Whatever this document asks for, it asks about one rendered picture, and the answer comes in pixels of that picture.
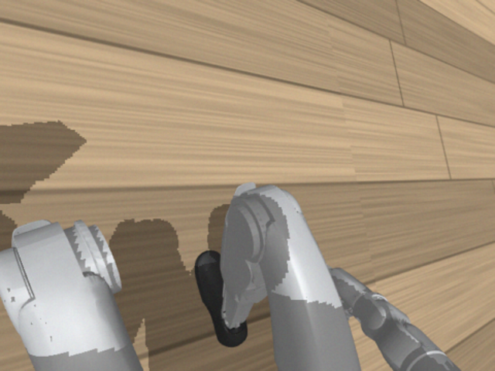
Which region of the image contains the right robot arm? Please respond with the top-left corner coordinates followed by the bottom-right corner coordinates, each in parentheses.
top-left (353, 292), bottom-right (461, 371)

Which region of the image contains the right robot hand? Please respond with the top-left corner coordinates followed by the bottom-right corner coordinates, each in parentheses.
top-left (327, 264), bottom-right (372, 320)

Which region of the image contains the right robot foot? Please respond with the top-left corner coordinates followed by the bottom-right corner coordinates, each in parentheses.
top-left (195, 250), bottom-right (248, 347)

